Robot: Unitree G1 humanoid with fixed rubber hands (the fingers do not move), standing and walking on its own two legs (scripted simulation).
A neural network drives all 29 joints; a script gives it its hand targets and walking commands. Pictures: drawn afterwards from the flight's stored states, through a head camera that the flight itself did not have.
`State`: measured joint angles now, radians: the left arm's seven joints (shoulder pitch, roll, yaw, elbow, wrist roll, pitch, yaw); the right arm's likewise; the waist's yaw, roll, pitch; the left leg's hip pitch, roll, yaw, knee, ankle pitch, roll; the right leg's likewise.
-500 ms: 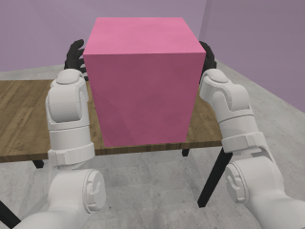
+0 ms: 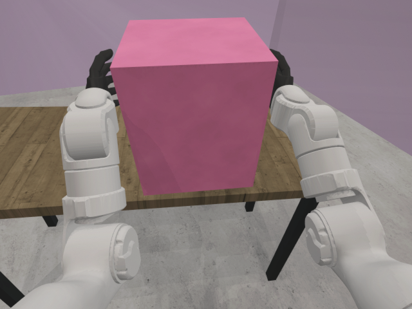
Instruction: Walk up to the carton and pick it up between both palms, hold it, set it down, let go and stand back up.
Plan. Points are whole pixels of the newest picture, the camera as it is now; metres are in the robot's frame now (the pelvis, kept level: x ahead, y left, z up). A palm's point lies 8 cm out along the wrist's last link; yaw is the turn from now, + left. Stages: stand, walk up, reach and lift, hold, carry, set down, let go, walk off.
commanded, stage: hold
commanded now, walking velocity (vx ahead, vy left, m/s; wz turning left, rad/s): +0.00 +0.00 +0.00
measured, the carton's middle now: (193, 107) +0.40 +0.01 +0.24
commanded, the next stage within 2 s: none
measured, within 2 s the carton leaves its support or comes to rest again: neither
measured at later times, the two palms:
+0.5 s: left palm (105, 97) +0.36 +0.15 +0.28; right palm (281, 94) +0.37 -0.15 +0.28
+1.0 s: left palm (106, 99) +0.36 +0.15 +0.28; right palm (283, 99) +0.37 -0.15 +0.27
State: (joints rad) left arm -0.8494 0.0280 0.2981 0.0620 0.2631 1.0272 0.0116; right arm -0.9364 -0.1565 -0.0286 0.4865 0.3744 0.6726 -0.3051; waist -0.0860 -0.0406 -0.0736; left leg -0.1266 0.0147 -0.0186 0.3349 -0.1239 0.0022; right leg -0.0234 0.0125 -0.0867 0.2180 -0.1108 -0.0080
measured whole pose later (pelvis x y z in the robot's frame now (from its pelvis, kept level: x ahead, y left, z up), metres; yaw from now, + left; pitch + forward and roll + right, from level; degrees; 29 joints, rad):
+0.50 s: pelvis +0.01 +0.00 +0.00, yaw -1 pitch -4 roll -1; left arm -0.83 0.01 0.30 0.03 0.27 1.03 0.01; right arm -0.92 -0.17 -0.01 0.47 0.39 0.68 -0.30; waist -0.08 -0.03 -0.07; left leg -0.11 0.01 -0.01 0.31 -0.12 0.00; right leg -0.02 0.01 -0.08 0.20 -0.11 -0.01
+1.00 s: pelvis +0.00 -0.01 +0.00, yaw +0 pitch -5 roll -1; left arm -0.83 0.01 0.31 0.05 0.28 1.01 0.00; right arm -0.91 -0.14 -0.03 0.47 0.36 0.67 -0.31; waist -0.09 -0.04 -0.06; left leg -0.11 0.02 -0.02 0.32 -0.12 0.00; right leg -0.01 0.02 -0.08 0.22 -0.11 -0.01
